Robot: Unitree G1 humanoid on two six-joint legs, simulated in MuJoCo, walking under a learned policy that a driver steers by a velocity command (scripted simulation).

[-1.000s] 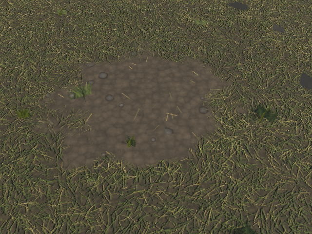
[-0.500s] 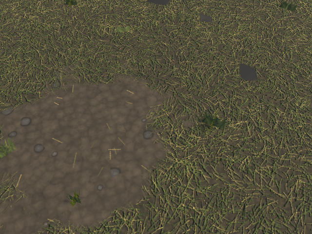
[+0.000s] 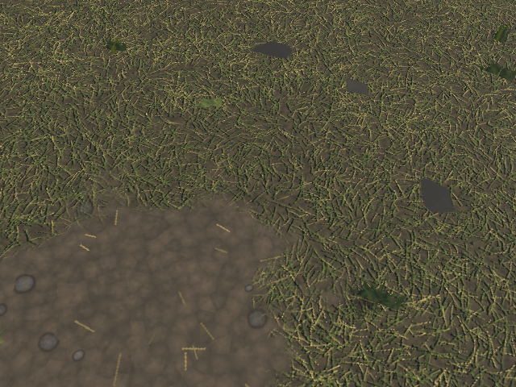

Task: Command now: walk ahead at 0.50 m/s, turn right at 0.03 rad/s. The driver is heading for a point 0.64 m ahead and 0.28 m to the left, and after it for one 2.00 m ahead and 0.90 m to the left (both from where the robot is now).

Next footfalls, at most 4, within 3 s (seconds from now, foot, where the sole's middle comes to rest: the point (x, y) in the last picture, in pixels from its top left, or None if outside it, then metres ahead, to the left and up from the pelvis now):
0.40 right None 0.40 -0.14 -0.77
0.92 left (190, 341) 0.58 0.20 -0.77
1.38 right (211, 251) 0.85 0.16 -0.77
1.70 left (157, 324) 0.62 0.29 -0.77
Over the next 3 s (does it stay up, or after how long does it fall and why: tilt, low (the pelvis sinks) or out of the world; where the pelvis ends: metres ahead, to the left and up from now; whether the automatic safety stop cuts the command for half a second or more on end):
stays up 0.70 0.21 0.01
